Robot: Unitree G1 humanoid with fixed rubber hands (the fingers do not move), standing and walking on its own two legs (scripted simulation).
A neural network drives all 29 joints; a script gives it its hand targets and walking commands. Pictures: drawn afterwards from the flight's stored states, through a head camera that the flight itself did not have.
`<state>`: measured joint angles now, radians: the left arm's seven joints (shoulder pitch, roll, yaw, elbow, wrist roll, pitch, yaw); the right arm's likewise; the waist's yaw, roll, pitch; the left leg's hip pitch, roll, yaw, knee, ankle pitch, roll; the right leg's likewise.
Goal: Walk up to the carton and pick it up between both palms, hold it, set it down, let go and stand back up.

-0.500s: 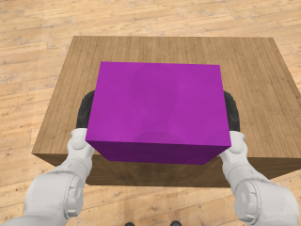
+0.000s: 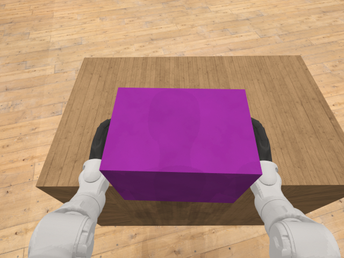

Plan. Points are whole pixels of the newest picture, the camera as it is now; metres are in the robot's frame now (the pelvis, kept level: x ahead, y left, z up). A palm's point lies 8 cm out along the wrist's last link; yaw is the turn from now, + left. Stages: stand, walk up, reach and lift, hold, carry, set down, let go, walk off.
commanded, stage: reach and lift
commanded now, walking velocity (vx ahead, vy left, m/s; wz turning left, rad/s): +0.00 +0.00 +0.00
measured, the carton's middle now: (179, 149) +0.41 +0.01 -0.01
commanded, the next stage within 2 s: hold in 1.78 s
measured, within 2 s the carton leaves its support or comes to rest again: leaves its support in 0.16 s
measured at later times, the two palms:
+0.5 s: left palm (91, 129) +0.38 +0.19 +0.10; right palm (286, 126) +0.39 -0.20 +0.12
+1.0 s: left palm (77, 124) +0.37 +0.20 +0.14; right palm (286, 123) +0.38 -0.19 +0.15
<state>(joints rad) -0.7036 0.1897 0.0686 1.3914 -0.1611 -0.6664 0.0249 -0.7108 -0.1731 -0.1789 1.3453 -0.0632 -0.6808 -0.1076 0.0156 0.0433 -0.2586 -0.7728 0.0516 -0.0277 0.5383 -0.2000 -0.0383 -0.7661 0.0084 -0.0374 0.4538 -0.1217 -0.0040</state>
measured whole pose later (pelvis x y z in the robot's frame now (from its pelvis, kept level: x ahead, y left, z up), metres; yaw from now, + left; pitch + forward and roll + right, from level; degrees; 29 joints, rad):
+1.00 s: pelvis +0.02 +0.01 +0.03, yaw +3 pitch +0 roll -1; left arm -0.42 0.09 0.20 0.33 0.06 0.33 0.02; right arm -0.50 -0.21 -0.05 0.59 0.17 0.12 -0.07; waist -0.06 -0.02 -0.06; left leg -0.15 0.02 -0.06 0.32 -0.18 -0.02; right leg -0.14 -0.02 -0.04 0.26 -0.12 0.01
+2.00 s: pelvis +0.01 +0.00 +0.03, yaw +3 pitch -2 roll -1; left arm -0.47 0.09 0.29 0.16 0.14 0.58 -0.06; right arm -0.59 -0.20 -0.06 0.49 0.18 0.34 -0.08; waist -0.06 -0.02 -0.06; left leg -0.10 0.02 -0.06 0.31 -0.17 -0.03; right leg -0.09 -0.01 -0.03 0.25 -0.12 0.01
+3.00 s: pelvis +0.01 +0.01 +0.03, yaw +3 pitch -3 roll -1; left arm -0.49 0.08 0.32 0.13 0.17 0.67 -0.08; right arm -0.64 -0.20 -0.07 0.49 0.20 0.44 -0.10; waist -0.07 -0.02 -0.05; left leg -0.09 0.01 -0.06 0.31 -0.17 -0.02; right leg -0.08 -0.01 -0.02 0.26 -0.12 0.01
